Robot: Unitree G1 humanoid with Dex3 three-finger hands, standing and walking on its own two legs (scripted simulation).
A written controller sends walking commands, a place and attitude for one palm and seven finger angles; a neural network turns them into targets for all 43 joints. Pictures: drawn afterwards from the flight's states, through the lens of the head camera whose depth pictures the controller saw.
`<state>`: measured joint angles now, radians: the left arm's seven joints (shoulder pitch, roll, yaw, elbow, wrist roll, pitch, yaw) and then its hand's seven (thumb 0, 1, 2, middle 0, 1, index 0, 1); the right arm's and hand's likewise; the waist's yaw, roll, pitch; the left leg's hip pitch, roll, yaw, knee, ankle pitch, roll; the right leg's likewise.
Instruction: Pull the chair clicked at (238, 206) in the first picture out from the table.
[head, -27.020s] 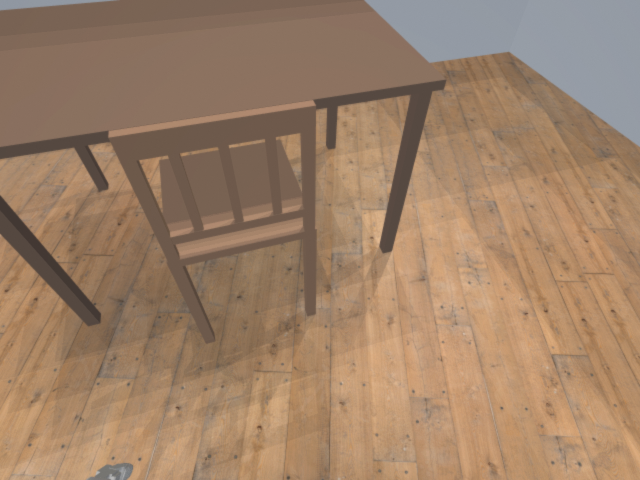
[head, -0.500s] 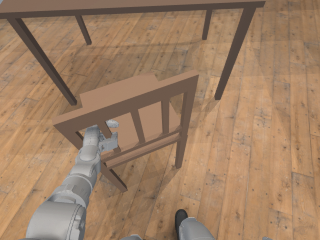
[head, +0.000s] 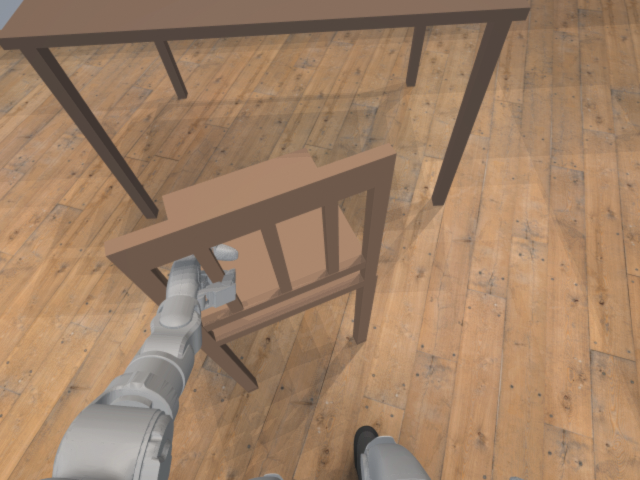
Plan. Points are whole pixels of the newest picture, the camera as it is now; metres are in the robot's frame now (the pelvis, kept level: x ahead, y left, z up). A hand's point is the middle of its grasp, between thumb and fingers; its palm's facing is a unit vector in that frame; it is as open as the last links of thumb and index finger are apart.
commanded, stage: step backward, pulling the chair out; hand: left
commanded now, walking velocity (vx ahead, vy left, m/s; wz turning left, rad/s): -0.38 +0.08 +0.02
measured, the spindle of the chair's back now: (277, 259) +0.44 +0.08 -0.09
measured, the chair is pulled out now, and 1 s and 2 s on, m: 0.42 0.42 0.42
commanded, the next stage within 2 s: stop walking, hand still on the chair in 0.34 s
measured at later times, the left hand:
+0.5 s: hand (227, 286) +0.38 +0.14 -0.05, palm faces +0.05 -0.98 -0.21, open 5.3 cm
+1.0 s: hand (227, 291) +0.37 +0.14 -0.05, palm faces +0.03 -0.98 -0.17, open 5.2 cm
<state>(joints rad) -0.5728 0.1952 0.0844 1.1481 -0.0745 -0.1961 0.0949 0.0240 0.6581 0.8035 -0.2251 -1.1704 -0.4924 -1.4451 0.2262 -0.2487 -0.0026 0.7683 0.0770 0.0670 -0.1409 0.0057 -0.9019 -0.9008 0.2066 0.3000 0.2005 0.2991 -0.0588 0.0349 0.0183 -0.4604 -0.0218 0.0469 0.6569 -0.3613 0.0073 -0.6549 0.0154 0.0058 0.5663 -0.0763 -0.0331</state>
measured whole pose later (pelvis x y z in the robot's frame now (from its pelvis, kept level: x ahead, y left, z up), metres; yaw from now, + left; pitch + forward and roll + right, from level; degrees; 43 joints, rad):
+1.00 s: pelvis +0.06 +0.01 +0.02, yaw +0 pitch +3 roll -1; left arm -0.29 0.12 -0.02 0.87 -0.05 -0.09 0.11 0.04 0.71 0.74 -0.15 -1.19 -0.49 -1.45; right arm 0.22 -0.25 0.00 0.63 0.05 0.12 -0.14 0.01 -0.90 -0.90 0.20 0.30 0.20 0.30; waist -0.03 0.05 0.03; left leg -0.16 0.00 0.02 0.48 -0.38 0.02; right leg -0.37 0.04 -0.02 0.44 -0.13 -0.02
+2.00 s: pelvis +0.02 +0.01 -0.02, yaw +2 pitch +11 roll +1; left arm -0.34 0.15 0.03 0.68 -0.04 0.10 0.03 0.00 -0.49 0.22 -0.19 -0.71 -0.25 -0.74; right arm 0.26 -0.25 0.02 0.61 0.05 -0.02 -0.01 0.01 -0.90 -0.90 0.20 0.30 0.20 0.30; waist -0.05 0.03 -0.10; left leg -0.55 -0.04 0.02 0.82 -0.47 0.03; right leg -0.75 -0.01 -0.02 0.77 -0.21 -0.02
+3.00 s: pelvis +0.05 +0.01 -0.03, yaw +4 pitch +12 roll -1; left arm 0.33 0.16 -0.11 -0.01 -0.04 0.19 0.03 -0.01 -0.54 0.20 -0.01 0.00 0.00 0.00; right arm 0.25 -0.25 0.04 0.47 0.04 -0.10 -0.02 0.01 -0.90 -0.90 0.20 0.30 0.20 0.30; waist -0.03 0.05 -0.14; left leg -0.55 -0.04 -0.04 0.90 -0.55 0.02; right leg -0.74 -0.02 -0.08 0.84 -0.30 -0.02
